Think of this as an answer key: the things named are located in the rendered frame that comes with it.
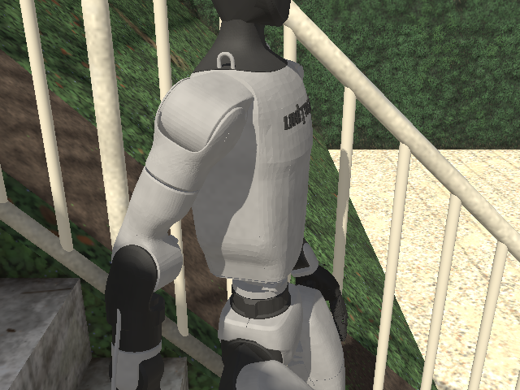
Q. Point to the robot left hand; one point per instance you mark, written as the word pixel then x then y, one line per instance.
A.
pixel 326 283

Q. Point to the left robot upper arm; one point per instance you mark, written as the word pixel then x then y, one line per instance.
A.
pixel 298 67

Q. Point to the right robot upper arm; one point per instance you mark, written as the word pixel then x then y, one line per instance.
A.
pixel 198 122

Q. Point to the robot left forearm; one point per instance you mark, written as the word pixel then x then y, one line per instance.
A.
pixel 307 262

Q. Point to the robot right forearm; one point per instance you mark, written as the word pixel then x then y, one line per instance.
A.
pixel 130 288

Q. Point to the left robot thigh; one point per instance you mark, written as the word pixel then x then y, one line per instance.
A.
pixel 319 357

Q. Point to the robot head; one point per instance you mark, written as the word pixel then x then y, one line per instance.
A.
pixel 242 35

